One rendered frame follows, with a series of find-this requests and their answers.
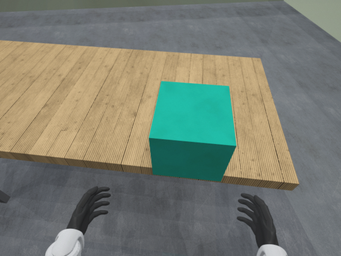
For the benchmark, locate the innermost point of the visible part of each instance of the robot left hand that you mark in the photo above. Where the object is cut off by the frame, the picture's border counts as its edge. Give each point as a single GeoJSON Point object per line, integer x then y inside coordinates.
{"type": "Point", "coordinates": [84, 212]}

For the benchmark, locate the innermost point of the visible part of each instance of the table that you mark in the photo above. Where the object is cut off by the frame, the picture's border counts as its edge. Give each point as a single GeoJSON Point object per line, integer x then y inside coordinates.
{"type": "Point", "coordinates": [93, 107]}

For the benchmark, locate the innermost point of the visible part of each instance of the robot right forearm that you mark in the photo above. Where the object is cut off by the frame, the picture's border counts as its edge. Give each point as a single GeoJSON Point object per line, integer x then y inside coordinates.
{"type": "Point", "coordinates": [271, 250]}

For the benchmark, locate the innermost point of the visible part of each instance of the robot left forearm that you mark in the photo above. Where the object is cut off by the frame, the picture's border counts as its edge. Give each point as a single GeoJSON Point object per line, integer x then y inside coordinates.
{"type": "Point", "coordinates": [69, 242]}

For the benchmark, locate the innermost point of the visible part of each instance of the robot right hand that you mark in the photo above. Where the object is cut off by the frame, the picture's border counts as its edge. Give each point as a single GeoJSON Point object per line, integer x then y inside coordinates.
{"type": "Point", "coordinates": [262, 224]}

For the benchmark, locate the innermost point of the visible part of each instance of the carton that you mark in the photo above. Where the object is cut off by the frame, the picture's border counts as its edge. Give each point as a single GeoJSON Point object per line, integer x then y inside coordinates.
{"type": "Point", "coordinates": [192, 133]}

